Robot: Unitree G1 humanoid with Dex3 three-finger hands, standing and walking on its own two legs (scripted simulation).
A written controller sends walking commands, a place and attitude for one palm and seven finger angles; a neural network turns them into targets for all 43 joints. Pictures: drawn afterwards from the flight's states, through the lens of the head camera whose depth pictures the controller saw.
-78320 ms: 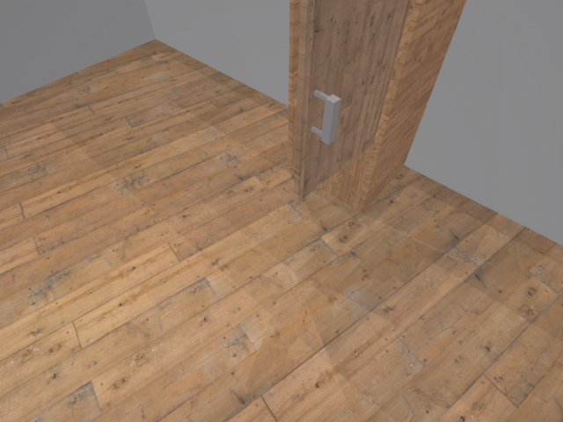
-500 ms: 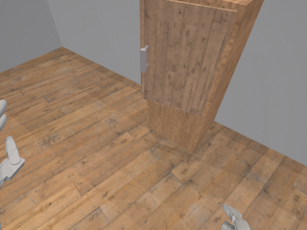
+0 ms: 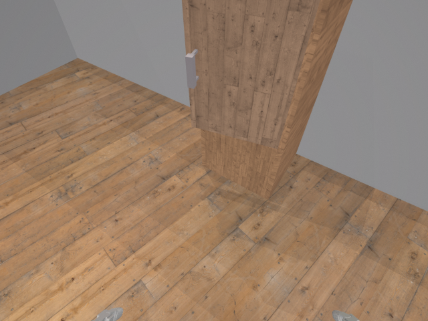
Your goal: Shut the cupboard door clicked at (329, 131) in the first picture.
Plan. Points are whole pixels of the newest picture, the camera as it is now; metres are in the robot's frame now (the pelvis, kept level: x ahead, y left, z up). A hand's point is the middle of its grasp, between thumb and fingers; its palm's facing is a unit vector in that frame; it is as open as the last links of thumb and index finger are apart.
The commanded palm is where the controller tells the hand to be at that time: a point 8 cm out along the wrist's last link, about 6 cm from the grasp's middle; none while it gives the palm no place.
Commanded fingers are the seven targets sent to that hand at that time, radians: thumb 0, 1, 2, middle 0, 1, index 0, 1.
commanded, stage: let the arm hang, fingers relaxed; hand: left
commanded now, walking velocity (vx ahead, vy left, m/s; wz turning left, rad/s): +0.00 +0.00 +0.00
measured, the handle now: (193, 68) +0.93 +0.10 -0.02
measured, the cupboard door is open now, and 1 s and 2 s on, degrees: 13 13 13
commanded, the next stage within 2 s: look to check the result in 0.84 s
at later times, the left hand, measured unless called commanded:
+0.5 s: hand out of the picture +0.00 +0.21 -0.16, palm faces +0.01 -0.96 -0.27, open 7.3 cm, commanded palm none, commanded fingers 0.00 0.90 0.90 -0.20 -0.30 -0.20 -0.30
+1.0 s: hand out of the picture +0.05 +0.20 -0.16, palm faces +0.00 -0.97 -0.23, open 7.3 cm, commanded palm none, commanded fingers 0.00 0.90 0.90 -0.20 -0.30 -0.20 -0.30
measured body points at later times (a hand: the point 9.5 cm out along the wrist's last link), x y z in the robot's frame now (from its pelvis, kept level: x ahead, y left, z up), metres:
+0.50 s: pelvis +0.01 +0.00 +0.01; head +0.00 -0.01 +0.46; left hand +0.00 +0.26 -0.14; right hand +0.02 -0.24 -0.15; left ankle +0.05 +0.09 -0.73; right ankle +0.02 -0.12 -0.73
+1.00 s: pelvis +0.02 +0.00 +0.02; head +0.03 +0.00 +0.47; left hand +0.05 +0.25 -0.14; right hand +0.04 -0.26 -0.13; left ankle +0.05 +0.09 -0.73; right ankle +0.02 -0.12 -0.73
